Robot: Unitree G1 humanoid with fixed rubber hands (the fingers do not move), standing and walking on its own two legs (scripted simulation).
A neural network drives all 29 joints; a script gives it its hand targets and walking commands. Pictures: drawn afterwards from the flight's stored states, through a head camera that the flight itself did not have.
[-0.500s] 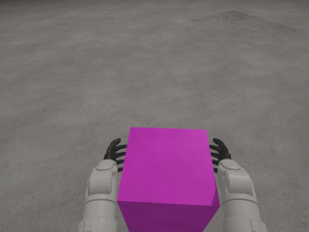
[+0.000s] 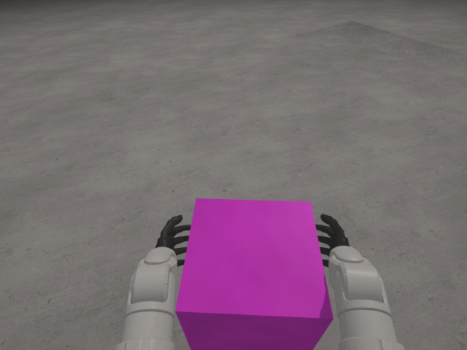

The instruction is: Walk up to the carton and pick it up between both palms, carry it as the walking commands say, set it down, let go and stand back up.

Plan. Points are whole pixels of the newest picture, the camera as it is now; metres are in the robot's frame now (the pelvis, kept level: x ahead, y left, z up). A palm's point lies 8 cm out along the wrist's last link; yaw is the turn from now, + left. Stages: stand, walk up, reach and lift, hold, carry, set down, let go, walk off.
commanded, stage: hold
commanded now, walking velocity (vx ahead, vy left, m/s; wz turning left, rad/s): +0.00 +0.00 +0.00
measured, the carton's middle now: (250, 283) +0.28 +0.00 -0.02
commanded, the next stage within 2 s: carry in 1.34 s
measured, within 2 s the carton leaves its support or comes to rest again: neither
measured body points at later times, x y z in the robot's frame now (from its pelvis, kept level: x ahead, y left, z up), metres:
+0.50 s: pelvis -0.01 +0.00 +0.00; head -0.06 +0.00 +0.45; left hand +0.29 +0.15 +0.04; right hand +0.29 -0.15 +0.04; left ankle +0.01 +0.12 -0.75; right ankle +0.01 -0.12 -0.75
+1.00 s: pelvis -0.01 +0.00 +0.00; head -0.05 +0.00 +0.45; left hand +0.29 +0.15 +0.04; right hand +0.29 -0.15 +0.04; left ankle +0.01 +0.12 -0.75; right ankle +0.01 -0.12 -0.75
